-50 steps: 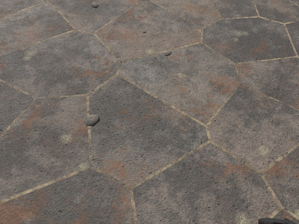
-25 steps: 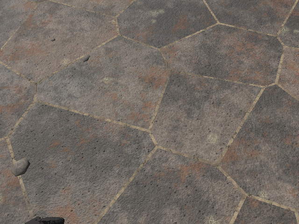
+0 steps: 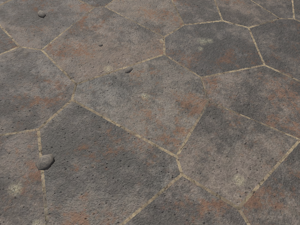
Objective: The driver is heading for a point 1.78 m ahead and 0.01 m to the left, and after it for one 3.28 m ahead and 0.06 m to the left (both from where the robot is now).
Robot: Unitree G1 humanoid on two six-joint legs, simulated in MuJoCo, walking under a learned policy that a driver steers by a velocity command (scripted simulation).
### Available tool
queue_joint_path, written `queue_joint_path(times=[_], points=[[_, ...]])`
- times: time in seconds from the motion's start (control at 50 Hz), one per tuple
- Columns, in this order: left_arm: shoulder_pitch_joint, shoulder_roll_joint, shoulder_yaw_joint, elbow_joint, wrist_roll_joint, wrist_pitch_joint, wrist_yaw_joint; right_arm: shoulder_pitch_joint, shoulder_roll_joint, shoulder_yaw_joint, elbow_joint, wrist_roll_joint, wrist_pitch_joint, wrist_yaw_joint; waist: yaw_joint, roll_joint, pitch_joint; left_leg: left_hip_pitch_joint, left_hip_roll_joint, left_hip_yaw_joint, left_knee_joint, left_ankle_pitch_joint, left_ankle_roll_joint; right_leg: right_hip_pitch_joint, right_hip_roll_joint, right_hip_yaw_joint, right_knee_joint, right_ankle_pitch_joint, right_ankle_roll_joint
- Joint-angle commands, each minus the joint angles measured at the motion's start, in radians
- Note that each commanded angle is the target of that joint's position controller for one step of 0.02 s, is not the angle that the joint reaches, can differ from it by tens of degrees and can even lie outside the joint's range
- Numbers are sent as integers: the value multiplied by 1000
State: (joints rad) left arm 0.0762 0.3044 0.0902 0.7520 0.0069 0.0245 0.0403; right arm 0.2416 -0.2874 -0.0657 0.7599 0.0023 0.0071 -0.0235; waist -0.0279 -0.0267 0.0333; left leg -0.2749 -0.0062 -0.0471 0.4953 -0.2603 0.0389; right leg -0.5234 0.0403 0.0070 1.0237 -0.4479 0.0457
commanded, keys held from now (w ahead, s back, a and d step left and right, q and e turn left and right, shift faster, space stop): q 0.30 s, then no key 0.04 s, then e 0.26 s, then w+e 0.40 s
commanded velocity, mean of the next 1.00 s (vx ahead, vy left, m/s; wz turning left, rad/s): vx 0.11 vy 0.00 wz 0.03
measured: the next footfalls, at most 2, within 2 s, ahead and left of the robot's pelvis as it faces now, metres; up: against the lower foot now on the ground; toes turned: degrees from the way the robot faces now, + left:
right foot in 0.28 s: +0.08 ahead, -0.13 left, +0.00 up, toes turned +15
left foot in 0.60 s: +0.00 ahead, +0.11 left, +0.00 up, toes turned +6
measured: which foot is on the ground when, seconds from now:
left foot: down 0.00-0.28, up 0.30-0.58, down 0.60-0.98, up 1.00-1.00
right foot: up 0.00-0.26, down 0.28-0.62, up 0.64-0.96, down 0.98-1.00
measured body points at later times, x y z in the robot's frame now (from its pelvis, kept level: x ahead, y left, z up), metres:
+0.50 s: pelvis +0.01 -0.03 +0.00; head +0.05 -0.04 +0.45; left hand +0.07 +0.26 -0.11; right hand +0.22 -0.27 -0.11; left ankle -0.05 +0.11 -0.70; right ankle +0.04 -0.14 -0.74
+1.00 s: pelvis +0.08 -0.07 -0.02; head +0.10 -0.09 +0.43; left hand +0.27 +0.20 -0.10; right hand +0.12 -0.37 -0.14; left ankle -0.04 +0.10 -0.73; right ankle +0.11 -0.16 -0.75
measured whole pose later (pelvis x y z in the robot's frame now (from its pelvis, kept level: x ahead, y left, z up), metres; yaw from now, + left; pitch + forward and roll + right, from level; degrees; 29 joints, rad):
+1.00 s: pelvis +0.08 -0.07 -0.02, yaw -2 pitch +2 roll +1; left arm 0.14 0.32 0.07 0.71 -0.03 -0.01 -0.04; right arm 0.33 -0.33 -0.09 0.78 0.01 -0.05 -0.01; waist -0.05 0.02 0.01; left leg -0.12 0.12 0.10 0.63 -0.46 -0.06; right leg -0.40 -0.02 -0.06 0.65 -0.28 -0.06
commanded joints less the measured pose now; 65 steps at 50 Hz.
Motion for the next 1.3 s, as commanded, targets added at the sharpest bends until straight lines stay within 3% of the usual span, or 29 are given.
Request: queue_joint_path(times=[0.02, 0.2, 0.26, 0.28, 0.3, 0.32, 0.34, 0.38, 0.44, 0.48, 0.52, 0.58, 0.6, 0.62, 0.64, 0.66, 0.74, 0.84, 0.9, 0.96, 0.98, 1.0, 1.02, 1.04, 1.08, 1.1, 1.2, 1.24, 1.3], points=[[-38, 49, 13, -73, -8, -18, 3, -38, -162, -42, -81, 13, -7, -17, 25, 137, -139, 231, 220, -251, -108, 632, 180, -113, -15, 51, 8, 56, 27], [-42, 67, 10, -75, -23, -38, -24, -70, -200, -61, -128, 15, 29, -15, 2, 206, -127, 148, 184, -381, -81, 489, 177, 111, 19, 63, -372, 90, 29], [40, 79, 20, -51, -20, -54, -35, -126, -185, -56, -150, 31, 37, -19, 54, 200, -127, 103, 125, -410, -27, 369, 116, 273, 13, 46, -652, 285, -4], [70, 117, 33, -44, -11, -55, -32, -109, -155, -47, -157, 24, 37, -23, 48, 150, -148, 18, 81, -382, 34, 213, 70, 395, -79, 102, -686, 380, -38], [74, 180, 43, -58, 7, -48, -23, -51, -90, -30, -154, 1, 34, -18, 8, -88, -172, -129, -44, -231, 265, -152, 10, 510, -300, 304, -690, 599, -125], [73, 201, 43, -55, 40, -48, -30, -41, -137, -46, -180, 8, 23, -18, -2, -261, -134, -291, -121, -135, 451, -437, -39, 456, -451, 523, -710, 729, -304], [42, 150, 28, -74, 30, -55, -31, -20, -209, -67, -155, 1, 17, -18, 0, -160, -117, -302, -58, -153, 626, -396, -71, 428, -452, 489, -716, 683, -350], [-18, 86, 7, -78, 7, -57, -31, -18, -185, -69, -111, 3, 29, -24, -13, -73, -83, -284, -55, -153, 690, -284, -101, 388, -310, 318, -695, 567, -272], [-31, 31, -25, -45, -2, -57, -34, -31, -68, -27, -109, -10, 32, -18, -21, -105, -86, -157, -12, -95, 481, -186, -135, 344, -217, 202, -697, 596, -246], [-4, 72, -13, -30, -8, -45, -35, -96, -29, -5, -123, -15, 21, -12, 24, -159, -84, -65, 1, -8, 246, -198, -145, 355, -182, 186, -678, 614, -237], [58, 146, 6, -19, -14, -32, -34, -110, -77, -20, -120, 3, 16, -13, 52, -170, -86, -24, -28, 16, 108, -151, -142, 386, -203, 251, -655, 609, -254], [69, 159, 8, -18, -41, -29, -28, -47, -124, -35, -91, 4, 10, -19, 20, -141, -88, 147, -20, -1, -154, 100, -77, 320, -194, 309, -629, 566, -205], [68, 137, 0, -24, -32, -36, -29, -14, -163, -43, -95, -7, 11, -26, 12, -79, -124, 260, 69, -53, -116, 220, -40, 231, -173, 289, -589, 483, -158], [71, 71, -15, -42, -28, -46, -32, 7, -223, -61, -79, -19, 17, -27, 35, 133, -152, 296, 164, -129, -91, 185, 41, 120, -56, 145, -499, 229, -94], [39, 64, -20, -44, -33, -47, -30, 18, -194, -60, -81, -26, 17, -18, -10, 235, -136, 265, 251, -241, -173, 4, 129, 51, 16, 35, -377, 15, -54], [-1, 107, -7, -60, -38, -46, -30, 19, -177, -56, -90, -30, 8, -17, -44, 261, -82, 245, 338, -346, -259, -162, 189, -47, -6, 13, -196, -91, -44], [18, 85, 6, -60, -39, -32, -42, -8, -123, -37, -81, 4, -52, -25, -15, 187, 45, 265, 320, -270, -340, -230, 145, -241, -102, 79, 1, 25, -47], [-21, 36, -22, -91, -30, -47, -80, 2, -164, -56, -70, 5, -71, -8, -32, 169, 15, 183, 263, -40, -340, -48, 114, -35, -113, -25, -232, 147, -34], [-3, 66, -20, -102, -32, -40, -90, 14, -198, -69, -59, 22, -73, 11, -18, 171, 22, 117, 287, -4, -308, -104, 115, 88, -95, -70, -323, 137, -57], [169, 111, 8, -51, -34, -33, -82, 0, -175, -58, -57, 23, -70, 21, 80, 101, -14, -23, 259, 91, -95, -28, 66, 372, -18, -134, -419, 163, -114], [316, 173, 41, -15, -46, -31, -71, 8, -122, -38, -61, 3, -74, 23, 146, -8, -90, -114, 196, 186, 191, 77, 10, 571, -37, -45, -469, 147, -158], [399, 330, 69, -24, -37, -41, -57, -30, -31, -8, -156, -24, -89, 20, 140, -352, -142, -481, 19, 207, 644, -267, -92, 756, -320, 576, -682, -50, -349], [391, 283, 48, -48, -31, -71, -70, -78, -90, -15, -168, 14, -118, 17, 170, -212, -188, -613, -8, -19, 793, -318, -79, 763, -405, 841, -843, -227, -434], [342, 218, 27, -53, -23, -90, -72, -108, -143, -26, -177, 48, -135, 26, 147, -159, -88, -681, 48, -38, 817, -239, -44, 713, -404, 755, -846, -209, -409], [240, 144, 3, -76, -20, -95, -69, -88, -151, -30, -148, 7, -149, 23, 83, -44, -17, -584, 112, -38, 688, -84, -20, 553, -318, 540, -806, 9, -336], [203, 129, -5, -91, -11, -93, -63, -75, -152, -35, -142, -10, -146, 25, 54, -53, -10, -510, 125, -40, 620, -29, -23, 484, -275, 459, -817, 104, -315], [181, 143, -1, -90, -11, -86, -26, -101, -81, -15, -136, -25, -113, 33, 23, -32, -16, -366, 61, 41, 343, 181, -91, 378, -175, 175, -785, 786, -268], [217, 124, -7, -63, -15, -78, -13, -161, -32, 7, -138, -19, -115, 46, 60, -53, -33, -266, 34, 72, 186, 336, -89, 347, -134, 89, -766, 840, -220], [272, 125, -12, -26, -10, -74, -8, -229, -40, 9, -147, 1, -116, 68, 97, -57, -34, -215, 21, 71, 72, 455, -61, 382, -167, 95, -767, 770, -198]])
